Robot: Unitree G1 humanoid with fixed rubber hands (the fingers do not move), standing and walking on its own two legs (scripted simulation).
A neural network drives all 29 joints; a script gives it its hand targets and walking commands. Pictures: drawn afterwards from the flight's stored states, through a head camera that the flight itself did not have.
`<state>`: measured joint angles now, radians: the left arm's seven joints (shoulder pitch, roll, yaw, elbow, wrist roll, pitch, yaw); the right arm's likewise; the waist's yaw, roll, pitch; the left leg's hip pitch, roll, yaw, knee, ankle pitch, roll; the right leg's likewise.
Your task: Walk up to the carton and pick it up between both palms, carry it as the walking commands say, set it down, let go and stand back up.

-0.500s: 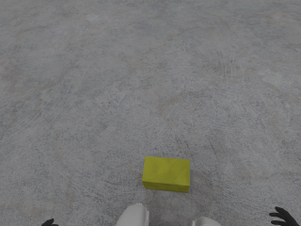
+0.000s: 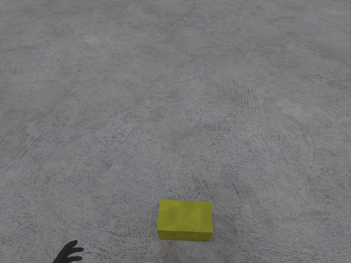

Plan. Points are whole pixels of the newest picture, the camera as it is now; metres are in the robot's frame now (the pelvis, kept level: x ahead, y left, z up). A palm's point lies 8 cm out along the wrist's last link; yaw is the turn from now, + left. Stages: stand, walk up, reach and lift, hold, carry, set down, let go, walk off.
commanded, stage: walk up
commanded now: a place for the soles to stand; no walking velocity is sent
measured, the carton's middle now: (184, 220) +0.41 -0.01 -0.67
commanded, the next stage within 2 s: stand in 0.78 s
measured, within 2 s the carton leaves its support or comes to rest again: neither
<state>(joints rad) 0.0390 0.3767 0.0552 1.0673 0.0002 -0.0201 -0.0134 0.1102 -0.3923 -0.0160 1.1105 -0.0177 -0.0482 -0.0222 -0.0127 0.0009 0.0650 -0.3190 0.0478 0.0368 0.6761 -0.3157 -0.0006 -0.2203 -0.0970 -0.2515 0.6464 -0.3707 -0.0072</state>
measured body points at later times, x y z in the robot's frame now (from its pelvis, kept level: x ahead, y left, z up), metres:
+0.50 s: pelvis +0.01 +0.00 +0.01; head +0.02 +0.00 +0.46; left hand +0.13 +0.31 -0.11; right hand +0.11 -0.31 -0.11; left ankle +0.03 +0.12 -0.72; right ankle -0.01 -0.11 -0.72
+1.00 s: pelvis +0.00 +0.02 +0.01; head +0.02 +0.01 +0.46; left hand +0.12 +0.33 -0.10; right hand +0.10 -0.29 -0.12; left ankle +0.03 +0.12 -0.72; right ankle -0.01 -0.11 -0.72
